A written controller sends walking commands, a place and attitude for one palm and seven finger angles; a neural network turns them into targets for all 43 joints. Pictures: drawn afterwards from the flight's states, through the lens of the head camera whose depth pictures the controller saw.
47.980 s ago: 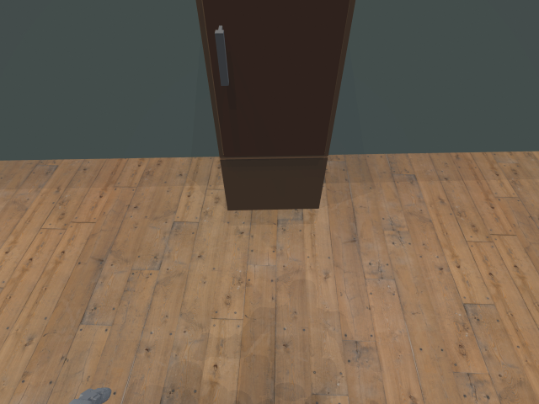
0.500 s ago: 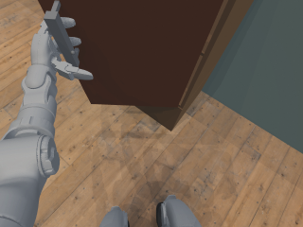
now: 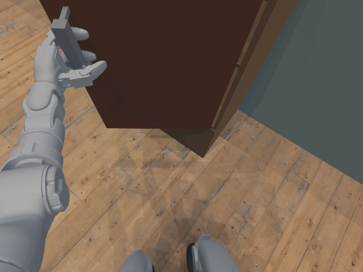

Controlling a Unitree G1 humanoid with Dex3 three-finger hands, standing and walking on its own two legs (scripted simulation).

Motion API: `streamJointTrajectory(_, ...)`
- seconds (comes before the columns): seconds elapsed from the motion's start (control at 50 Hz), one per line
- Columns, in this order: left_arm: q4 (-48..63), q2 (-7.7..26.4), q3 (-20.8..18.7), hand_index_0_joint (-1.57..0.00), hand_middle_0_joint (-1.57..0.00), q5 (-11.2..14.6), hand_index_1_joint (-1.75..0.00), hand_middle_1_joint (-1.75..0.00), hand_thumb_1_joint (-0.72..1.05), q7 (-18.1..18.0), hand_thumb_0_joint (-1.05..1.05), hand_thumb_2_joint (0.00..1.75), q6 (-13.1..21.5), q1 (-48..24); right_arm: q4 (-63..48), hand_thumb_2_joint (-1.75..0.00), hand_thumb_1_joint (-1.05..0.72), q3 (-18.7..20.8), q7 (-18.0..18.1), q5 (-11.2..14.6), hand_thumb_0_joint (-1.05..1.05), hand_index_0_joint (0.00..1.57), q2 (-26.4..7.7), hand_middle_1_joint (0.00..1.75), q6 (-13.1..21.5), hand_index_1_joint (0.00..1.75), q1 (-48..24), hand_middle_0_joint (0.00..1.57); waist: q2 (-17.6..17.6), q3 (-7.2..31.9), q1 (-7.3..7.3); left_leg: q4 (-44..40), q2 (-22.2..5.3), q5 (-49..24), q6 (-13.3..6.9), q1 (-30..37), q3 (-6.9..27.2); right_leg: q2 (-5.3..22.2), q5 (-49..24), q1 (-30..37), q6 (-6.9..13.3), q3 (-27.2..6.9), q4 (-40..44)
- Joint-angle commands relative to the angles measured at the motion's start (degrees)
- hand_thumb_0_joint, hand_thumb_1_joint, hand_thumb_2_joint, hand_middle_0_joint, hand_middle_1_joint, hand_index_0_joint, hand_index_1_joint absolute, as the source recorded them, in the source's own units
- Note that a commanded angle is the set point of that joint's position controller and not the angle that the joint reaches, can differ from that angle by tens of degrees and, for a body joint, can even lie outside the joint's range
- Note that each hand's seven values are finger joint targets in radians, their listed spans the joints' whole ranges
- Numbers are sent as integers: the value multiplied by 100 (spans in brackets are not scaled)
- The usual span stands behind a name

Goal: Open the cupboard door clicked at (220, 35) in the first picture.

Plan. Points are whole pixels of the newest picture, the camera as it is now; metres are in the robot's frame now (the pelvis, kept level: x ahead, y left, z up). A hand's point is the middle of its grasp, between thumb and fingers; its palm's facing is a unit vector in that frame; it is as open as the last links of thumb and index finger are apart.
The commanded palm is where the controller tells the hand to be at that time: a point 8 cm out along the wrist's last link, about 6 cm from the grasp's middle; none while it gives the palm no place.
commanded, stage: close the thumb around the handle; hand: left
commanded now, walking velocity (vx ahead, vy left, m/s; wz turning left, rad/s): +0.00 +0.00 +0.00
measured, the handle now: (77, 49) +0.58 +0.17 +0.08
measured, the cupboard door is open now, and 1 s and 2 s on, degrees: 37 59 79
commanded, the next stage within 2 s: pull the door open along its arc in 0.26 s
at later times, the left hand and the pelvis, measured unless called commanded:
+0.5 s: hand (84, 67) +0.53 +0.15 +0.08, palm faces -0.07 -1.00 -0.02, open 5.8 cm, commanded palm +0.49 +0.20 +0.08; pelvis +0.00 +0.01 +0.00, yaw -1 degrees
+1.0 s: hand (98, 126) +0.39 +0.12 +0.08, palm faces +0.10 -0.99 +0.04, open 6.2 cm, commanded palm +0.33 +0.20 +0.08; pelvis +0.02 +0.00 +0.02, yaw -2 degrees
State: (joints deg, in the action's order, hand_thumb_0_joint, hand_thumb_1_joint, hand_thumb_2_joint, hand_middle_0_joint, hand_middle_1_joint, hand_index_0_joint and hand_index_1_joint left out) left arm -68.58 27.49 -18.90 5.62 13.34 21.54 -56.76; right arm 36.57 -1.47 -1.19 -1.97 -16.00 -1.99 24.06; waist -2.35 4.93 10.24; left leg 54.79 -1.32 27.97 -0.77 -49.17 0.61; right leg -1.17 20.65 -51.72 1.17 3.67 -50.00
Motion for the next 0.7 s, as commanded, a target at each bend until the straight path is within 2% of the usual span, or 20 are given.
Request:
streamJointTrajectory(0.0,1250,977,-32,-39,-39,15,-134,-134,79,98,0,85,399,-2925,-221,-90,-90,313,101,19,0,20,-992,30,96,30,1146,20,-500,2876,266,-443,87,-2732,-42,1573,185,-148,-2252,1667,45,-164,263)
streamJointTrajectory(0.04,1171,1028,-36,-40,-40,-29,-135,-135,90,100,0,90,368,-2910,-190,-90,-90,300,99,21,0,20,-981,30,80,30,1132,20,-575,2915,268,-402,76,-2738,-26,1567,164,-136,-2263,1613,26,-183,246)
streamJointTrajectory(0.06,1135,1032,-46,-40,-40,-42,-135,-135,90,101,0,90,346,-2836,-214,-90,-90,297,97,17,0,20,-983,30,72,30,1137,20,-544,2917,240,-403,77,-2735,-21,1547,179,-138,-2228,1609,28,-175,233)
streamJointTrajectory(0.08,1209,918,67,-40,-40,-37,-135,-135,90,96,0,90,340,-2963,-221,-90,-90,299,96,16,0,20,-975,30,72,30,1115,20,-534,2880,314,-406,70,-2716,-27,1572,179,-137,-2210,1554,14,-175,253)
streamJointTrajectory(0.12,1229,938,36,-40,-40,-40,-135,-135,90,76,0,90,362,-2999,-206,-90,-90,302,90,5,0,20,-980,30,71,30,1126,20,-759,2993,276,-368,52,-2848,14,1771,230,-142,-2127,1367,29,-136,212)
streamJointTrajectory(0.18,1168,784,124,-40,-40,-45,-135,-135,90,39,0,90,318,-2980,-216,-90,-90,307,75,-6,0,20,-980,30,63,30,1145,20,-584,2960,331,-366,43,-2873,10,1772,247,-155,-2116,1332,13,-116,223)
streamJointTrajectory(0.2,1258,949,7,-40,-40,-45,-135,-135,90,20,0,90,357,-3029,-255,-90,-90,301,87,-13,0,20,-997,30,67,30,1149,20,-660,3011,281,-339,49,-2952,11,1763,253,-149,-2148,1358,42,-120,183)
streamJointTrajectory(0.22,1143,825,140,-40,-40,-73,-135,-135,90,14,0,90,327,-3074,-207,-90,-90,289,73,-7,0,20,-971,30,60,30,1129,20,-721,2937,344,-348,51,-2834,17,1746,240,-150,-2085,1279,18,-125,213)
streamJointTrajectory(0.24,1179,951,44,-40,-40,-91,-135,-135,90,-5,0,90,335,-3146,-184,-90,-90,290,83,-15,0,20,-991,30,52,30,1171,20,-573,2928,338,-350,33,-2846,25,1706,287,-145,-2073,1312,23,-104,185)
streamJointTrajectory(0.3,1242,994,-43,-40,-40,-54,-135,-135,90,5,0,90,344,-3044,-257,-90,-90,293,84,-14,0,20,-989,30,60,30,1160,20,-535,3007,305,-347,71,-2813,-22,1607,220,-154,-2205,1511,35,-140,204)
streamJointTrajectory(0.34,1248,1045,-54,-40,-40,-89,-135,-135,90,26,0,90,346,-2935,-250,-90,-90,290,80,-4,0,20,-970,30,44,30,1149,20,-710,3134,229,-347,59,-2923,19,1693,225,-147,-2249,1528,35,-150,173)
streamJointTrajectory(0.36,1128,1589,-457,-40,-40,-136,-135,-135,90,15,0,90,332,-2805,-246,-90,-90,282,99,-1,0,20,-1026,30,19,30,1173,20,-548,3060,149,-348,45,-2868,6,1550,220,-153,-2226,1608,37,-157,176)
streamJointTrajectory(0.38,1125,1571,-421,-40,-40,-133,-135,-135,90,51,0,90,315,-2636,-320,-90,-90,267,101,21,0,20,-1004,30,2,30,1137,20,-444,3018,121,-391,82,-2712,-27,1376,160,-155,-2254,1814,22,-200,207)
streamJointTrajectory(0.44,1238,1412,-423,-40,-40,-33,-135,-135,90,150,0,90,312,-2114,-469,-90,-90,265,98,46,0,20,-965,30,-14,30,1048,20,-546,2979,-20,-464,87,-2733,-32,1360,83,-161,-2362,1963,37,-203,228)
streamJointTrajectory(0.48,1400,1337,-403,-40,-40,45,-135,-135,90,206,0,90,284,-1803,-557,-90,-90,287,90,79,0,20,-961,30,-34,30,1002,20,-280,2943,-79,-533,86,-2627,-52,1261,41,-165,-2392,2160,26,-206,261)
streamJointTrajectory(0.52,1733,1424,-549,-40,-40,107,-135,-135,90,215,0,90,326,-1504,-642,-90,-90,317,89,91,0,20,-954,30,-36,30,977,20,-464,3285,-227,-555,91,-2916,-40,1417,2,-160,-2685,2399,44,-230,229)
streamJointTrajectory(0.58,1980,1162,-460,-40,-40,231,-135,-135,90,243,0,90,235,-754,-776,-90,-90,343,67,144,0,20,-931,30,-57,30,852,20,-125,2969,-340,-685,100,-2764,-70,1201,-97,-149,-2749,2636,32,-246,327)
streamJointTrajectory(0.62,2385,1036,-437,-40,-40,312,-135,-135,90,228,0,90,223,-231,-861,-90,-90,367,48,181,0,20,-892,30,-51,30,768,20,-269,3052,-476,-771,91,-3046,-68,1318,-118,-125,-2955,2801,59,-251,324)
streamJointTrajectory(0.66,2742,777,-313,-40,-40,402,-135,-135,90,215,0,90,146,446,-950,-90,-90,400,24,224,0,20,-849,30,-43,30,667,20,-24,2956,-573,-857,78,-3141,-80,1289,-149,-105,-3070,2965,49,-259,364)
streamJointTrajectory(0.68,2974,603,-213,-40,-40,447,-135,-135,90,214,0,90,106,719,-1001,-90,-90,407,7,242,0,20,-829,30,-29,30,580,20,-57,2868,-615,-914,81,-3123,-79,1290,-193,-89,-3111,3040,50,-261,390)
